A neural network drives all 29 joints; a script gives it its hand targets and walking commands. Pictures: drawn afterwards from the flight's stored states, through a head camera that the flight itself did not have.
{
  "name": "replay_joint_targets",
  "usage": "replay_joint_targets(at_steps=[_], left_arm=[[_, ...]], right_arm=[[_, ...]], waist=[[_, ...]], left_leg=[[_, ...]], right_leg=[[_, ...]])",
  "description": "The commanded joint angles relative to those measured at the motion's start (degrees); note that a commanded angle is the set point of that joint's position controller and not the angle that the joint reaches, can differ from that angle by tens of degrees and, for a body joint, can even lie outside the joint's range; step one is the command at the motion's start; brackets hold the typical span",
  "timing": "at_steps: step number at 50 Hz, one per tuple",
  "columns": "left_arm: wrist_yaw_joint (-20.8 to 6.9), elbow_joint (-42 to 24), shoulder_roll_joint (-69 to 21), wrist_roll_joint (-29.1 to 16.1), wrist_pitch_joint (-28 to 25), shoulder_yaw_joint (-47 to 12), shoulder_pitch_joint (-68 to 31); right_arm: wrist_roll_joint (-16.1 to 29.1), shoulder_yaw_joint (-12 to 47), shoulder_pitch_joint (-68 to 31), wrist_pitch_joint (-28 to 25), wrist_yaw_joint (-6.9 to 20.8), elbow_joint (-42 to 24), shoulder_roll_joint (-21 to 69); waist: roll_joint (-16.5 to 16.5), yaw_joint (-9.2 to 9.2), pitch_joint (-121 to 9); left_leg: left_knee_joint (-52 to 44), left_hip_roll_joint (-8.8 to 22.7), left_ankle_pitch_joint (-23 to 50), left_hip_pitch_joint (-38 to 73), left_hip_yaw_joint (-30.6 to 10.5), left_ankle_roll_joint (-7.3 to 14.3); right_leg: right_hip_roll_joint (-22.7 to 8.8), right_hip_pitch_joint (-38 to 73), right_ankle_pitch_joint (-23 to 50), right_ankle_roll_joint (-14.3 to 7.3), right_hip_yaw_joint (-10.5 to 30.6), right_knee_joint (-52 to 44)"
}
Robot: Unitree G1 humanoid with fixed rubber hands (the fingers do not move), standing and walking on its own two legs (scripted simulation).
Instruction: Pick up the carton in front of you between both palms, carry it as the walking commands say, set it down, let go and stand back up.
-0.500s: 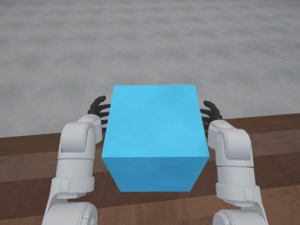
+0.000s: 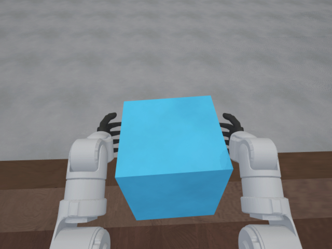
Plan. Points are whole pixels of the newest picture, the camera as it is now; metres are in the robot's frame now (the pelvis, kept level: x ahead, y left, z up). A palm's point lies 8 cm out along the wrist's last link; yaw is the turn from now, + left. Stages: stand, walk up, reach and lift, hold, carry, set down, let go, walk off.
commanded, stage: carry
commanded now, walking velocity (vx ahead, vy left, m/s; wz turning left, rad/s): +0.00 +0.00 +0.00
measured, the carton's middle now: (171, 161) +0.35 +0.02 +0.03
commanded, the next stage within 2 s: none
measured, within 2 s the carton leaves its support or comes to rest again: neither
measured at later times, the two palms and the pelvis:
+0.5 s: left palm (136, 87) +0.70 +0.16 -0.01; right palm (214, 96) +0.67 -0.14 -0.01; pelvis +0.34 +0.04 -0.10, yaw +0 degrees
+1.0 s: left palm (147, 70) +0.99 +0.16 -0.12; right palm (204, 71) +1.01 -0.14 -0.12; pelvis +0.65 -0.02 -0.21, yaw +0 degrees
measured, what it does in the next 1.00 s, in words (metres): goes down: left foot 0.10 m lower, then right foot 0.10 m lower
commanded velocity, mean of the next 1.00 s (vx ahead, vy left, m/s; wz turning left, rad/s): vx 0.00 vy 0.00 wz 0.00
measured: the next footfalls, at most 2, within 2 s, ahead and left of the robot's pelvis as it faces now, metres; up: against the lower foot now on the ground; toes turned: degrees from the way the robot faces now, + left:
left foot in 0.28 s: +0.37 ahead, +0.08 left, -0.10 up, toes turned +1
right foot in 0.76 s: +0.69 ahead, -0.06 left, -0.20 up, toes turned -1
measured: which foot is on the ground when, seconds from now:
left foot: up 0.00-0.26, down 0.28-0.78, up 0.80-1.00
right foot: down 0.00-0.30, up 0.32-0.74, down 0.76-1.00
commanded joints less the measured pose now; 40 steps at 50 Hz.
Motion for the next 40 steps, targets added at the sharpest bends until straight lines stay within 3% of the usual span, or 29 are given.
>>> replay_joint_targets(at_steps=[1, 3, 4, 6, 8, 10, 11, 12, 13, 14, 15, 16, 17, 18, 19, 21, 22, 24, 25, 27, 28, 29, 32, 34, 36, 37, 38, 39, 40], left_arm=[[-14.8, -8.8, -66.2, -29.6, -1.4, -40.7, -45.0], [-15.1, -9.5, -67.5, -30.6, -2.2, -41.2, -44.4], [-15.3, -9.5, -68.1, -30.8, -2.6, -41.6, -43.6], [-15.6, -9.6, -68.2, -30.9, -3.3, -41.8, -41.7], [-15.6, -10.4, -67.1, -30.6, -3.8, -42.0, -40.3], [-15.6, -10.6, -65.5, -30.2, -4.0, -42.2, -38.7], [-15.4, -9.5, -64.5, -29.8, -4.0, -41.9, -36.8], [-15.4, -8.3, -63.4, -29.5, -3.8, -41.8, -35.3], [-15.4, -7.1, -62.4, -29.0, -3.7, -41.7, -34.5], [-15.5, -6.4, -61.1, -28.4, -3.4, -41.3, -34.3], [-15.2, -5.0, -60.7, -26.9, -2.7, -40.0, -34.3], [-14.6, -2.6, -58.3, -25.2, -1.4, -38.0, -33.1], [-14.0, -2.5, -57.3, -23.7, -0.7, -36.7, -32.4], [-13.5, -3.6, -57.1, -22.9, -0.5, -35.9, -34.7], [-13.2, -4.1, -57.6, -22.1, -0.4, -35.2, -35.3], [-12.8, -4.0, -58.8, -20.5, -0.8, -33.7, -35.3], [-12.7, -4.3, -59.7, -20.3, -1.2, -33.6, -35.8], [-12.3, -5.0, -61.0, -19.3, -2.1, -33.7, -35.8], [-12.1, -5.6, -61.4, -19.0, -2.5, -34.4, -35.5], [-11.6, -6.8, -61.5, -19.1, -3.0, -35.6, -35.4], [-11.5, -7.9, -61.3, -19.1, -3.2, -36.5, -35.7], [-11.4, -8.5, -61.2, -19.2, -3.1, -36.8, -35.4], [-11.0, -9.5, -59.2, -18.6, -2.5, -37.0, -34.8], [-11.0, -8.5, -57.1, -17.6, -1.9, -36.3, -32.4], [-11.1, -6.6, -54.9, -16.8, -1.1, -35.2, -31.1], [-11.3, -6.0, -54.1, -16.2, -0.7, -34.7, -31.0], [-11.7, -4.8, -52.7, -16.0, -0.3, -33.5, -29.4], [-12.0, -2.5, -50.9, -15.8, -0.3, -32.4, -30.9], [-12.2, 0.8, -50.4, -16.4, 0.2, -31.5, -30.0]], right_arm=[[18.3, 32.9, -37.8, -1.6, 12.4, -8.7, 59.8], [17.6, 33.9, -36.7, -2.5, 12.1, -9.8, 60.5], [17.5, 34.3, -36.2, -3.0, 12.0, -10.8, 60.5], [16.9, 35.5, -36.0, -3.6, 11.6, -11.8, 60.1], [16.5, 36.6, -35.8, -4.1, 11.2, -13.5, 59.1], [16.5, 37.5, -35.3, -4.0, 10.9, -15.2, 57.5], [16.3, 37.3, -35.1, -3.7, 10.8, -15.2, 56.4], [15.9, 37.2, -33.6, -3.3, 10.8, -14.8, 55.1], [15.8, 36.9, -31.7, -2.9, 10.9, -14.2, 53.6], [15.8, 36.6, -30.5, -2.5, 11.2, -13.3, 52.1], [15.9, 36.1, -32.0, -1.8, 11.6, -12.5, 50.6], [16.6, 35.6, -30.7, -1.2, 11.9, -8.8, 50.7], [18.1, 36.3, -30.9, -0.9, 12.4, -8.1, 52.2], [20.4, 37.6, -34.4, -0.8, 13.0, -9.0, 54.7], [22.8, 38.5, -37.9, -0.9, 13.6, -10.2, 57.3], [26.6, 40.3, -43.1, -1.4, 14.5, -11.2, 62.5], [28.1, 40.9, -45.0, -1.8, 14.9, -11.7, 64.2], [29.3, 41.4, -46.5, -2.6, 15.3, -12.5, 66.2], [29.5, 41.7, -46.4, -3.0, 15.5, -12.7, 66.5], [29.2, 41.5, -44.2, -3.6, 15.7, -12.6, 66.9], [29.3, 41.2, -43.0, -3.8, 15.7, -12.7, 66.4], [29.1, 41.4, -42.4, -3.9, 15.7, -12.7, 66.0], [29.0, 41.3, -40.0, -4.0, 15.6, -13.0, 64.1], [28.5, 40.8, -37.9, -3.7, 15.7, -11.8, 63.0], [27.6, 40.2, -36.3, -3.3, 16.0, -8.6, 61.7], [26.9, 39.5, -36.4, -3.1, 16.0, -7.4, 60.7], [26.1, 38.9, -36.8, -2.8, 15.9, -6.4, 60.5], [25.2, 37.7, -37.9, -2.0, 15.8, -4.5, 60.3], [24.5, 36.4, -37.3, -1.1, 15.3, -2.4, 59.4]], waist=[[-0.1, -0.07, -22.8], [-4.5, 0.59, -25.8], [-3.5, 1.14, -26.4], [-2.2, 3.41, -25.7], [-2.3, 4.8, -23.9], [-4.5, 4.22, -21.7], [-6.9, 3.42, -21.1], [-7.8, 0.92, -23.9], [-7.4, -4.42, -25.7], [1.1, -8.96, -26.6], [10.2, -6.36, -27.0], [11.8, -7.13, -31.8], [9.9, -7.83, -32.2], [6.9, -7.2, -29.5], [1.9, -6.65, -27.3], [-0.8, -5.63, -24.3], [0.4, -5.68, -23.4], [5.2, -6.32, -23.6], [6.6, -6.13, -25.7], [6.2, -7.45, -26.4], [4.6, -9.28, -25.8], [4.6, -10.24, -25.0], [3.9, -11.9, -21.6], [6.1, -10.68, -19.7], [7.9, -7.88, -19.0], [8.5, -2.56, -23.8], [3.8, 2.6, -24.8], [-11.0, 1.47, -25.5], [-11.6, 0.26, -28.9]], left_leg=[[-14.1, 2.4, 2.8, -10.1, -0.1, -1.1], [-12.2, 2.7, 14.5, -9.9, 0.9, 0.2], [-19.3, 3.0, 22.7, -13.9, -0.1, 0.6], [-31.7, 0.3, 34.3, -11.6, 4.4, 0.5], [-42.7, -2.1, 39.9, -3.1, 7.1, 0.7], [-49.6, -4.0, 46.7, 8.3, 9.3, 1.3], [-52.8, -3.8, 50.8, 12.7, 8.9, 1.9], [-49.1, -3.6, 57.3, 21.4, 9.4, 3.1], [-52.6, -1.3, 54.6, 30.1, 7.2, 4.3], [-55.1, 0.4, 50.1, 39.1, 6.8, 5.1], [-44.5, 12.8, 73.0, 51.4, -6.6, 9.9], [-40.3, 21.5, 70.5, 61.9, -21.4, 16.9], [-43.8, 21.8, 48.5, 57.7, -26.0, 18.9], [-45.2, 19.7, 37.3, 51.2, -27.3, 18.6], [-45.4, 18.0, 33.6, 46.6, -26.6, 17.8], [-47.5, 16.4, 28.8, 33.3, -25.5, 16.4], [-48.7, 15.4, 27.9, 30.4, -24.5, 15.8], [-48.5, 14.8, 36.2, 29.0, -20.9, 14.4], [-45.6, 14.6, 44.7, 30.5, -18.4, 13.1], [-41.6, 11.8, 50.8, 36.3, -13.8, 10.9], [-39.3, 8.7, 44.0, 41.7, -12.4, 10.0], [-37.9, 7.9, 44.4, 43.6, -12.1, 9.8], [-35.8, 3.7, 37.5, 36.0, -7.2, 8.9], [-33.6, 2.0, 31.6, 26.7, -3.6, 7.7], [-26.5, 0.8, 26.3, 24.8, -1.2, 6.0], [-16.9, 2.8, 36.0, 19.6, 0.8, 4.8], [-2.5, 2.2, 33.9, 12.8, 1.9, 2.2], [11.7, -2.9, -7.4, -1.6, 4.2, -1.5], [15.0, -2.9, -10.0, -11.1, 0.6, -1.7]], right_leg=[[-21.3, 23.5, 32.4, -9.7, 30.5, -10.2], [-19.7, 26.7, 44.1, -7.3, 26.0, -6.2], [-15.0, 29.9, 38.5, -4.6, 20.9, -2.0], [-10.5, 30.1, 33.8, -2.8, 16.3, 0.9], [-8.3, 25.7, 29.6, -2.2, 13.8, 2.4], [-6.4, 18.2, 25.2, -1.1, 9.5, 6.1], [-5.5, 17.0, 21.6, -0.4, 8.3, 9.1], [-6.9, 13.9, 25.1, 0.9, 6.5, 15.4], [-8.2, 10.4, 31.8, 2.6, 5.7, 24.0], [-6.6, 4.6, 25.7, 4.9, 3.3, 36.1], [-1.7, -10.8, -17.3, 7.0, 2.7, 52.3], [-1.1, -22.9, -20.6, 7.7, 6.8, 57.3], [-3.7, -25.5, -16.3, 6.0, 8.1, 53.2], [-5.5, -25.6, -15.3, 5.4, 8.3, 48.4], [-6.4, -27.2, -9.1, 5.5, 9.6, 43.9], [-7.8, -21.1, -5.0, 5.7, 9.3, 32.8], [-7.4, -18.5, -6.7, 6.1, 8.0, 26.8], [-6.7, -15.9, -3.9, 5.8, 5.6, 21.6], [-7.4, -15.9, 6.0, 5.5, 5.0, 25.5], [-7.2, -20.6, 9.6, 5.1, 4.1, 23.1], [-7.6, -26.0, 15.4, 5.7, 5.5, 18.4], [-6.9, -27.3, 18.1, 5.9, 4.4, 13.9], [-3.9, -14.9, 30.9, 6.4, -0.6, -6.2], [-2.0, -0.6, 37.1, 6.3, -3.0, -12.5], [-3.2, 8.0, 41.7, 5.4, -2.1, -19.5], [-3.3, 22.6, 44.2, 4.7, -3.5, -13.1], [-6.7, 30.6, 36.8, 2.6, 1.5, -15.4], [-17.9, 41.3, 55.9, -2.0, 12.7, -5.1], [-25.3, 48.9, 52.3, -7.1, 26.9, -3.4]])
